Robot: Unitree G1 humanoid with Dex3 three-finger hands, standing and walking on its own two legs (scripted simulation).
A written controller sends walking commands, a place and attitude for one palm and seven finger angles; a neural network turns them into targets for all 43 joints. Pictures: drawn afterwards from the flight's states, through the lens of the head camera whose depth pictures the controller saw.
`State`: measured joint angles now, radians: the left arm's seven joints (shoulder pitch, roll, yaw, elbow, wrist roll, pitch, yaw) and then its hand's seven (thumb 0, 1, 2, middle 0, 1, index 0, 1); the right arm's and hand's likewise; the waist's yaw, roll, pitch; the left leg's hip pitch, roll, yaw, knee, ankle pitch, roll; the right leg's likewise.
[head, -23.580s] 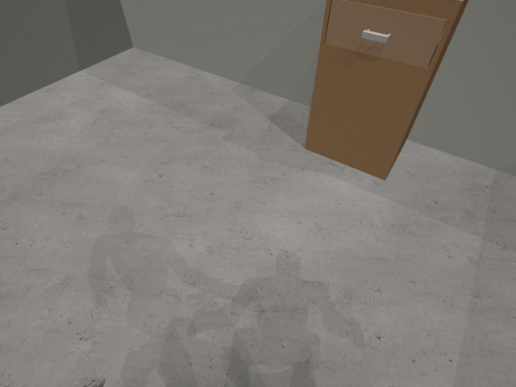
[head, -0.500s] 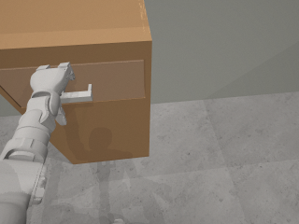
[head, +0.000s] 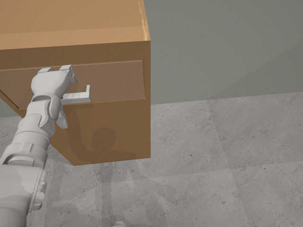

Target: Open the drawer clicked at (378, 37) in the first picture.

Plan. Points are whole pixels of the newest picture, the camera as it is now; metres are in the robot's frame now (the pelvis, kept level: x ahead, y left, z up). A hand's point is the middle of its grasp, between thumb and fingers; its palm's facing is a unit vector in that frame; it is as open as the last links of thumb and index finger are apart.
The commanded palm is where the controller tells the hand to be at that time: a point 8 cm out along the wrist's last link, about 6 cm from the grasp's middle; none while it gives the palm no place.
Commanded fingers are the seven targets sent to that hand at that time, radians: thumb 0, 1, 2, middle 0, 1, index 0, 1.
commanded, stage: re-aim the fingers above the handle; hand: left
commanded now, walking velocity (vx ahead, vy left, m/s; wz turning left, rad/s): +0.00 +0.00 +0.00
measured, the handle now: (74, 93) +0.53 +0.24 +0.00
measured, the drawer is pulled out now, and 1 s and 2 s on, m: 0.00 0.00 0.00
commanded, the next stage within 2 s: lower the fingers behind the handle in 1.66 s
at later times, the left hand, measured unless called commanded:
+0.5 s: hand (57, 97) +0.47 +0.25 +0.05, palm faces -0.06 -0.05 -1.00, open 13.9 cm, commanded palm +0.45 +0.26 +0.12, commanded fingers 0.00 -0.50 0.30 -0.30 -1.20 -0.30 -1.20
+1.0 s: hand (62, 97) +0.47 +0.24 +0.06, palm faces -0.06 -0.02 -1.00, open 13.9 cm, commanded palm +0.45 +0.23 +0.12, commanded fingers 0.00 -0.50 0.30 -0.30 -1.20 -0.30 -1.20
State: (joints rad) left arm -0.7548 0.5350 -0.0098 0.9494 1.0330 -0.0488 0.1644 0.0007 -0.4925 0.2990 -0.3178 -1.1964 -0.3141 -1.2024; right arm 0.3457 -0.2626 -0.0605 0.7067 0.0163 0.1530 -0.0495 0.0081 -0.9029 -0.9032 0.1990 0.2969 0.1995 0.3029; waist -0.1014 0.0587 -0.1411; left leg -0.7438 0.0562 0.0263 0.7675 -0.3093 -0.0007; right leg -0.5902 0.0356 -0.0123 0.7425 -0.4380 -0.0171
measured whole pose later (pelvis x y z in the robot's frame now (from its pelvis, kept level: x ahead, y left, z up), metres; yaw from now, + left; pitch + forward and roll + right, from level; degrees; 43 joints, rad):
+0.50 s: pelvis -0.01 +0.01 +0.00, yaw +0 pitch +17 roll -2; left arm -0.78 0.56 0.01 0.98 1.05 -0.07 0.19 0.00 -0.49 0.30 -0.32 -1.20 -0.31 -1.20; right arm 0.36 -0.26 -0.06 0.70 0.01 0.13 -0.05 0.01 -0.90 -0.90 0.20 0.30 0.20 0.30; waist -0.11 0.05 -0.14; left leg -0.79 0.06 0.03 0.79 -0.31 0.01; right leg -0.63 0.03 -0.01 0.76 -0.43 -0.01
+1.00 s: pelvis -0.01 +0.01 +0.00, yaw -1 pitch +16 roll -1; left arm -0.81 0.50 -0.03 1.03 1.05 0.05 0.21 0.00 -0.49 0.30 -0.32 -1.20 -0.31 -1.20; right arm 0.35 -0.25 -0.05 0.70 0.01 0.13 -0.04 0.01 -0.90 -0.90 0.20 0.30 0.20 0.30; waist -0.11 0.07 -0.14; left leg -0.75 0.05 0.04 0.76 -0.29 0.01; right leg -0.61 0.03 0.00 0.75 -0.42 -0.01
